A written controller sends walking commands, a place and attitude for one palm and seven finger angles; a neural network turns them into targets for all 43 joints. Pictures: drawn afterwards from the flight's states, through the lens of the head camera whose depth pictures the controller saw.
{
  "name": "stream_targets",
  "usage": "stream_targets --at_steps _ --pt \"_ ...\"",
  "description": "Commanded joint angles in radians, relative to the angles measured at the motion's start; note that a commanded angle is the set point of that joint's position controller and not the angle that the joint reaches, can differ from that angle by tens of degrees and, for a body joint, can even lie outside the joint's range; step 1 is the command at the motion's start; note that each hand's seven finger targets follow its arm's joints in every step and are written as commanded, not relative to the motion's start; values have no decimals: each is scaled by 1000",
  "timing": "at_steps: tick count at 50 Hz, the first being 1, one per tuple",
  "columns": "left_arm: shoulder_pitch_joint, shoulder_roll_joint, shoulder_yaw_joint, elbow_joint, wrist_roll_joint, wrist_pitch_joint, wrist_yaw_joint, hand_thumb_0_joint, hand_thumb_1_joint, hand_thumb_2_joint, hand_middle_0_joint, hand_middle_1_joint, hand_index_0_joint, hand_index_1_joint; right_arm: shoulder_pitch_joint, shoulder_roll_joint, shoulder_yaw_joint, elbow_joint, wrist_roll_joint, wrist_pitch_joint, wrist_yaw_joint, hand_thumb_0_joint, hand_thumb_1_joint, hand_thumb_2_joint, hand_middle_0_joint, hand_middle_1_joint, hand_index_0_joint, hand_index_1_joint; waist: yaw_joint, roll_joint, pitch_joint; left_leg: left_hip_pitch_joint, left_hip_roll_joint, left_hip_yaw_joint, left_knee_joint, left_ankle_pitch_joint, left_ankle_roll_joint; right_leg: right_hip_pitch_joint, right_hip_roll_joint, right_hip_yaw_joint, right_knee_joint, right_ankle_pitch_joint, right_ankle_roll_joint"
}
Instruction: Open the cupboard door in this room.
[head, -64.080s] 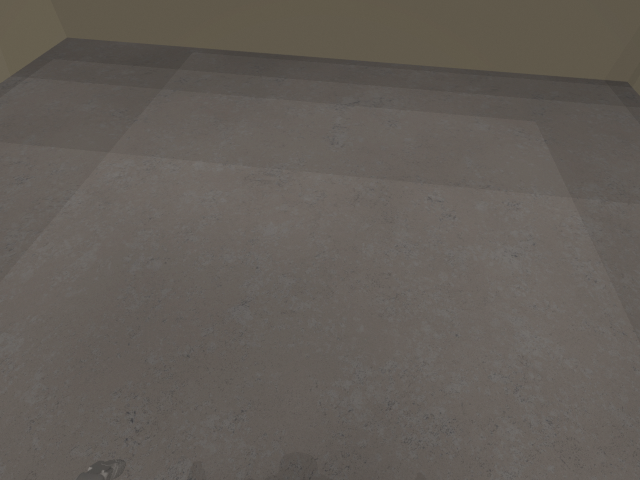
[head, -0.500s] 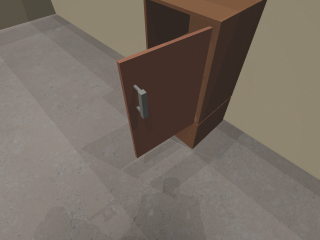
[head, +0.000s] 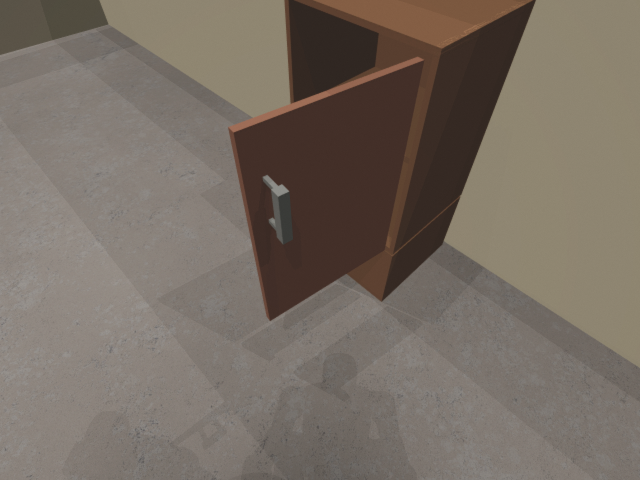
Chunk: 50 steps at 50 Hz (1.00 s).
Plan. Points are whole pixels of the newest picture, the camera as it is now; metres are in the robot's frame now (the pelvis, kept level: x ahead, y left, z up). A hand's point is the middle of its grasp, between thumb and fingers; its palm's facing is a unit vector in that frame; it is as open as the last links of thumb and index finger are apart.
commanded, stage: look to check the result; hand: left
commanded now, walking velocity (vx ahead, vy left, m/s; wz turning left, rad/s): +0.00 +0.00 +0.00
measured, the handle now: (276, 209) +0.57 +0.12 -0.04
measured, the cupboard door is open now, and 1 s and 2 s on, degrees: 82 82 82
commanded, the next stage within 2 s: stand and wait in 0.44 s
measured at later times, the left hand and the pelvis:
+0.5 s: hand out of the picture +0.01 +0.16 -0.17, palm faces +0.04 -0.98 -0.20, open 7.4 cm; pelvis +0.01 -0.01 +0.00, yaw +0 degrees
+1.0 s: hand out of the picture +0.02 +0.16 -0.17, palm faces +0.03 -0.98 -0.20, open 7.4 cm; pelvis +0.02 -0.02 +0.00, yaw -1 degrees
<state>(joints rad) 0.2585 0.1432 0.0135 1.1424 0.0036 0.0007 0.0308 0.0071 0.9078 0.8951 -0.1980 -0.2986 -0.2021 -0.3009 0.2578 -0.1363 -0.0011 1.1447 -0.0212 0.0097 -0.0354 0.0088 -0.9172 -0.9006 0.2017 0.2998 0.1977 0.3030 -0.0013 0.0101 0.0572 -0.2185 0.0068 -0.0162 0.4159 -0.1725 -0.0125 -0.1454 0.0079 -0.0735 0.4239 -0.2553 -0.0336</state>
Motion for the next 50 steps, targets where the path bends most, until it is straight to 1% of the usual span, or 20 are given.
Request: stream_targets --at_steps 1,2,7,13,14,15,17,21,23,26,29,31,33,35,38,40,41,45,47,50 --pt "65 101 21 -21 3 -15 7 0 900 900 -200 -300 -200 -300 53 -90 -14 -25 0 -9 -5 0 -900 -900 200 300 200 300 -3 -7 12 29 80 -54 -57 94 35 -47 -111 95 -115 56 -15" --pt "68 102 20 -19 2 -16 7 0 900 900 -200 -300 -200 -300 51 -87 -13 -22 -1 -10 -5 0 -900 -900 200 300 200 300 -4 0 3 37 79 -56 -58 104 36 -43 -116 95 -114 66 -16" --pt "69 104 18 -14 2 -16 7 0 900 900 -200 -300 -200 -300 39 -91 -12 -20 0 -9 -6 0 -900 -900 200 300 200 300 -4 5 16 42 80 -53 -58 107 34 -45 -115 96 -121 76 -15" --pt "69 105 18 -14 2 -19 7 0 900 900 -200 -300 -200 -300 43 -96 -12 -18 -1 -10 -7 0 -900 -900 200 300 200 300 -5 -1 6 50 82 -48 -59 120 33 -29 -115 98 -123 103 -15" --pt "67 106 18 -14 2 -18 7 0 900 900 -200 -300 -200 -300 38 -95 -11 -16 0 -10 -7 0 -900 -900 200 300 200 300 -3 -9 21 44 81 -50 -61 119 32 -34 -116 95 -125 102 -15" --pt "71 103 16 -14 1 -18 7 0 900 900 -200 -300 -200 -300 37 -97 -12 -18 0 -9 -7 0 -900 -900 200 300 200 300 -3 8 20 47 80 -48 -60 105 31 -38 -115 100 -129 84 -15" --pt "67 107 18 -14 2 -17 7 0 900 900 -200 -300 -200 -300 35 -97 -11 -17 -1 -9 -6 0 -900 -900 200 300 200 300 -3 10 25 43 80 -50 -63 105 31 -38 -115 97 -129 79 -16" --pt "70 108 18 -17 2 -20 8 0 900 900 -200 -300 -200 -300 34 -104 -13 -20 1 -10 -7 0 -900 -900 200 300 200 300 -1 -15 16 54 82 -47 -59 121 32 -32 -114 98 -130 108 -14" --pt "69 109 18 -17 1 -20 7 0 900 900 -200 -300 -200 -300 36 -100 -11 -17 -1 -12 -8 0 -900 -900 200 300 200 300 -2 3 4 57 83 -46 -59 136 32 -19 -117 99 -125 134 -15" --pt "70 111 20 -20 2 -22 8 0 900 900 -200 -300 -200 -300 34 -107 -13 -20 0 -13 -9 0 -900 -900 200 300 200 300 0 -7 3 61 84 -45 -55 144 31 -15 -115 97 -125 151 -15" --pt "68 111 20 -19 1 -22 8 0 900 900 -200 -300 -200 -300 36 -99 -12 -16 -1 -14 -9 0 -900 -900 200 300 200 300 0 0 2 63 85 -42 -59 155 31 -7 -117 98 -121 174 -16" --pt "64 115 22 -21 1 -22 9 0 900 900 -200 -300 -200 -300 38 -109 -12 -17 0 -14 -10 0 -900 -900 200 300 200 300 -1 -2 0 62 85 -44 -58 158 31 -4 -113 98 -120 173 -16" --pt "65 112 20 -21 1 -21 9 0 900 900 -200 -300 -200 -300 37 -101 -11 -15 -1 -15 -9 0 -900 -900 200 300 200 300 0 3 1 65 86 -42 -60 160 31 -3 -116 96 -120 180 -16" --pt "62 112 20 -21 0 -21 8 0 900 900 -200 -300 -200 -300 39 -101 -10 -14 -1 -13 -10 0 -900 -900 200 300 200 300 -1 -8 18 57 85 -42 -64 147 30 -9 -114 97 -126 167 -15" --pt "66 111 19 -22 0 -21 9 0 900 900 -200 -300 -200 -300 37 -101 -11 -14 -1 -12 -9 0 -900 -900 200 300 200 300 -1 -16 20 63 85 -40 -61 139 30 -17 -115 99 -130 159 -15" --pt "65 114 20 -23 0 -23 9 0 900 900 -200 -300 -200 -300 40 -103 -13 -15 -1 -13 -9 0 -900 -900 200 300 200 300 -3 -15 1 70 85 -38 -59 145 29 -5 -116 103 -128 177 -16" --pt "67 118 21 -24 1 -24 9 0 900 900 -200 -300 -200 -300 36 -111 -14 -18 0 -13 -10 0 -900 -900 200 300 200 300 0 -13 6 70 85 -37 -55 146 30 -9 -114 102 -131 180 -15" --pt "62 115 19 -23 0 -22 9 0 900 900 -200 -300 -200 -300 38 -103 -12 -13 -1 -12 -10 0 -900 -900 200 300 200 300 -3 8 19 66 85 -37 -62 135 27 -14 -113 107 -131 166 -17" --pt "63 118 21 -23 1 -23 9 0 900 900 -200 -300 -200 -300 38 -106 -13 -14 0 -12 -10 0 -900 -900 200 300 200 300 -3 -5 18 66 87 -37 -64 132 28 -14 -113 106 -134 158 -17" --pt "66 119 22 -23 1 -24 8 0 900 900 -200 -300 -200 -300 38 -107 -12 -14 0 -15 -11 0 -900 -900 200 300 200 300 -2 -2 6 73 88 -36 -63 148 29 -5 -113 106 -129 187 -18"
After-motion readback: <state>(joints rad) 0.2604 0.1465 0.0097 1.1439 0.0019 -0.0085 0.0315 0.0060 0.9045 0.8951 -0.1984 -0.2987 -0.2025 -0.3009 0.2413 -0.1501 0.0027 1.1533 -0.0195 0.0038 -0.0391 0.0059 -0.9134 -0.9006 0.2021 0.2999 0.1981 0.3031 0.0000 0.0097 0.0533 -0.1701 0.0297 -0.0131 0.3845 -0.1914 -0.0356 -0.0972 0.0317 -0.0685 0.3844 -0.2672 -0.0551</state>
